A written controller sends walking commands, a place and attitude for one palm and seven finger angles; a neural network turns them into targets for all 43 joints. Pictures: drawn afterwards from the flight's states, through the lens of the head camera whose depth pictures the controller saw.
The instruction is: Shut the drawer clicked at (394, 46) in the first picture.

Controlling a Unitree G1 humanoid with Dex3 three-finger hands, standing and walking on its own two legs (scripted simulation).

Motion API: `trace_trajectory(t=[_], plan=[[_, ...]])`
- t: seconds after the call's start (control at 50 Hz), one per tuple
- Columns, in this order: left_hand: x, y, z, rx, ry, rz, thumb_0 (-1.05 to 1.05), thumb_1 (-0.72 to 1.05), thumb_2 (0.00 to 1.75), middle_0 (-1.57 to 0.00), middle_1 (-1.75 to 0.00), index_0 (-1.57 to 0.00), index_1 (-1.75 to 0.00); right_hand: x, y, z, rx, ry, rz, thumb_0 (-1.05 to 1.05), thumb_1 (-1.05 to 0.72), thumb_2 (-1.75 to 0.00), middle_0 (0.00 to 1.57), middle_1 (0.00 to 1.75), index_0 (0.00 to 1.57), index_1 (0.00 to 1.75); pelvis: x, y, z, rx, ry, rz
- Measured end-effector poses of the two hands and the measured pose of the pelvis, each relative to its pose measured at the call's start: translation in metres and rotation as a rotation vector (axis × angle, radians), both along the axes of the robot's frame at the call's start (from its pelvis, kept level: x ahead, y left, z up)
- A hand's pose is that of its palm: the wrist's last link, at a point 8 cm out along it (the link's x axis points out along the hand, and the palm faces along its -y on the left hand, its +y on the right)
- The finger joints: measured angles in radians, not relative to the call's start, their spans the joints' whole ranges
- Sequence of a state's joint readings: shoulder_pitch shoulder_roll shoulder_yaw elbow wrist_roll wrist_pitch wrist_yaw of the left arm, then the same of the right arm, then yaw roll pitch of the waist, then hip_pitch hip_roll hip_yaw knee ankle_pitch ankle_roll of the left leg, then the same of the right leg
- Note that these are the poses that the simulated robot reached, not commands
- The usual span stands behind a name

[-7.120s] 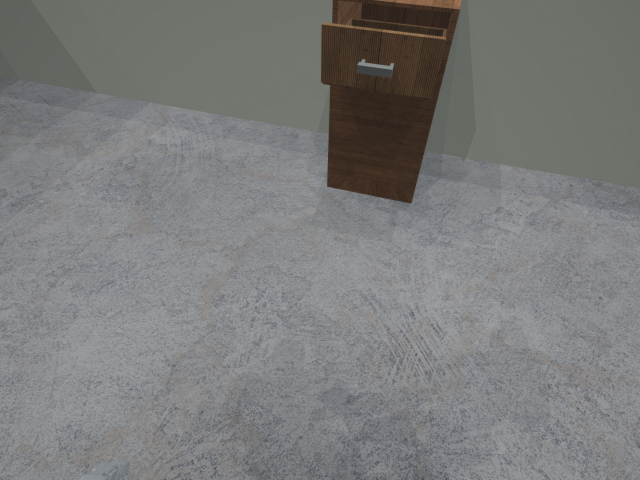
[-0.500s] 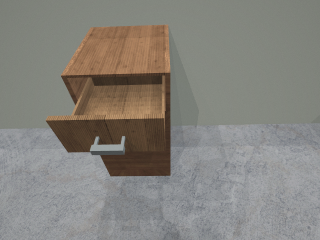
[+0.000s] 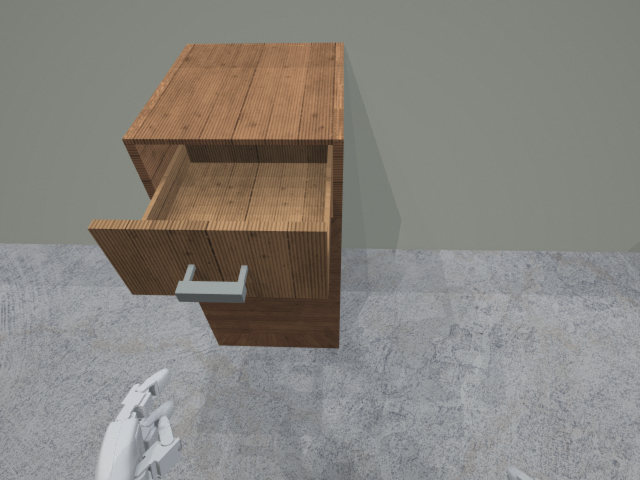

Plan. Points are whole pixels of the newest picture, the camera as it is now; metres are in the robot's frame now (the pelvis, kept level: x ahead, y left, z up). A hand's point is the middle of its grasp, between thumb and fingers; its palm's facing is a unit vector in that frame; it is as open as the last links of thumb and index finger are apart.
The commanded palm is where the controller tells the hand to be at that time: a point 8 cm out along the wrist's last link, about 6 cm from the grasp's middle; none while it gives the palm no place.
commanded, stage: raise the hand and make a fist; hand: left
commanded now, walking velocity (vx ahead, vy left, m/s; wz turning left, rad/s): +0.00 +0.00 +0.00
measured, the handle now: (214, 281) +0.42 +0.19 -0.03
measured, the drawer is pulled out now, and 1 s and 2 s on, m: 0.22 0.22 0.22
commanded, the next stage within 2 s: bring the fist close to the handle in 1.72 s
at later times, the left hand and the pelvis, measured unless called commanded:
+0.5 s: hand (200, 426) +0.19 +0.16 -0.01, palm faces -0.08 -1.00 -0.05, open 4.6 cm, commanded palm +0.16 +0.22 +0.00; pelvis -0.03 -0.01 -0.07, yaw +1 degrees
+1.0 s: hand (197, 394) +0.21 +0.15 +0.04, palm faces -0.03 -1.00 -0.03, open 3.1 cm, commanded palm +0.19 +0.21 +0.04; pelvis +0.00 +0.01 -0.04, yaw -1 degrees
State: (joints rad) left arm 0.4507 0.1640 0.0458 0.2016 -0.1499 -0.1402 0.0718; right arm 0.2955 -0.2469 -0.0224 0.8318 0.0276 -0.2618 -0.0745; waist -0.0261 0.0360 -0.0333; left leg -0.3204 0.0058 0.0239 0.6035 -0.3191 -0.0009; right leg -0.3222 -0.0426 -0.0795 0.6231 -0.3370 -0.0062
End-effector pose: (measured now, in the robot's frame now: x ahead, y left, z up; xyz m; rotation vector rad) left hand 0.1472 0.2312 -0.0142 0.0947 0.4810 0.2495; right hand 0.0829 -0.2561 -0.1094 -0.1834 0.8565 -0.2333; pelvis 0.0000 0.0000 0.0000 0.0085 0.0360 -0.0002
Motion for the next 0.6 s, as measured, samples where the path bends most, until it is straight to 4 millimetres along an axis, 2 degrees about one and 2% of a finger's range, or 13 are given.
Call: trace_trajectory(t=[0.04,0.1,0.14,0.18,0.24,0.28,0.32,0.36,0.42,0.48,0.54,0.6], plan=[[0.026,-0.007,0.021,-0.023,-0.216,-0.065,0.02,0.94,0.90,-0.27,-0.38,-0.27,-0.38,0.029,-0.010,0.011,-0.028,-0.127,0.025,0.02,-0.91,-0.90,0.20,0.30,0.20,0.30,-0.005,-0.002,-0.009,0.005,0.044,-0.008],[0.038,-0.022,0.029,-0.075,-0.458,-0.198,0.01,0.93,0.90,-0.31,-0.43,-0.32,-0.43,0.069,-0.020,0.027,-0.060,-0.289,0.071,0.02,-0.91,-0.90,0.20,0.30,0.20,0.30,-0.011,-0.007,-0.027,0.012,0.104,-0.024],[0.032,-0.029,0.020,-0.089,-0.520,-0.283,0.01,0.92,0.90,-0.35,-0.47,-0.36,-0.47,0.091,-0.023,0.034,-0.077,-0.370,0.105,0.01,-0.91,-0.90,0.20,0.30,0.19,0.30,-0.015,-0.010,-0.040,0.014,0.132,-0.028],[0.019,-0.031,0.004,-0.111,-0.495,-0.314,0.00,0.92,0.90,-0.39,-0.51,-0.39,-0.51,0.109,-0.022,0.038,-0.088,-0.426,0.134,0.01,-0.91,-0.90,0.20,0.30,0.19,0.30,-0.018,-0.012,-0.052,0.015,0.149,-0.026],[-0.003,-0.024,-0.018,-0.132,-0.406,-0.265,0.01,0.91,0.90,-0.45,-0.57,-0.46,-0.57,0.127,-0.014,0.037,-0.089,-0.466,0.167,0.01,-0.91,-0.90,0.20,0.30,0.19,0.30,-0.020,-0.014,-0.064,0.007,0.162,-0.015],[-0.015,-0.017,-0.023,-0.112,-0.374,-0.211,0.01,0.90,0.90,-0.49,-0.62,-0.50,-0.62,0.132,-0.006,0.032,-0.078,-0.465,0.187,0.01,-0.91,-0.90,0.19,0.30,0.19,0.30,-0.021,-0.015,-0.069,-0.005,0.165,-0.005],[-0.020,-0.010,-0.018,-0.076,-0.389,-0.181,0.01,0.90,0.90,-0.53,-0.66,-0.54,-0.66,0.131,0.005,0.021,-0.061,-0.442,0.212,0.01,-0.91,-0.90,0.19,0.30,0.19,0.30,-0.022,-0.016,-0.072,-0.018,0.169,0.005],[-0.017,-0.007,-0.009,-0.047,-0.438,-0.186,0.01,0.90,0.90,-0.57,-0.70,-0.57,-0.70,0.125,0.016,0.008,-0.036,-0.402,0.232,0.01,-0.91,-0.90,0.20,0.30,0.19,0.30,-0.024,-0.016,-0.075,-0.031,0.174,0.014],[0.001,-0.011,0.003,-0.040,-0.497,-0.249,0.02,0.90,0.90,-0.63,-0.77,-0.63,-0.77,0.106,0.030,-0.015,0.010,-0.325,0.239,0.01,-0.91,-0.90,0.20,0.30,0.20,0.30,-0.028,-0.015,-0.076,-0.045,0.177,0.022],[0.023,-0.019,0.009,-0.062,-0.480,-0.326,0.01,0.90,0.90,-0.68,-0.83,-0.69,-0.83,0.080,0.038,-0.033,0.056,-0.240,0.205,0.01,-0.91,-0.90,0.20,0.30,0.20,0.30,-0.030,-0.013,-0.074,-0.047,0.179,0.018],[0.040,-0.022,0.011,-0.085,-0.416,-0.345,0.01,0.90,0.90,-0.74,-0.90,-0.75,-0.90,0.053,0.039,-0.040,0.083,-0.164,0.141,0.02,-0.91,-0.90,0.20,0.30,0.20,0.30,-0.028,-0.010,-0.066,-0.036,0.177,0.006],[0.046,-0.019,0.016,-0.088,-0.382,-0.312,0.01,0.90,0.90,-0.80,-0.96,-0.81,-0.96,0.030,0.033,-0.038,0.080,-0.114,0.080,0.02,-0.90,-0.90,0.20,0.30,0.20,0.30,-0.024,-0.007,-0.058,-0.026,0.172,-0.007]])
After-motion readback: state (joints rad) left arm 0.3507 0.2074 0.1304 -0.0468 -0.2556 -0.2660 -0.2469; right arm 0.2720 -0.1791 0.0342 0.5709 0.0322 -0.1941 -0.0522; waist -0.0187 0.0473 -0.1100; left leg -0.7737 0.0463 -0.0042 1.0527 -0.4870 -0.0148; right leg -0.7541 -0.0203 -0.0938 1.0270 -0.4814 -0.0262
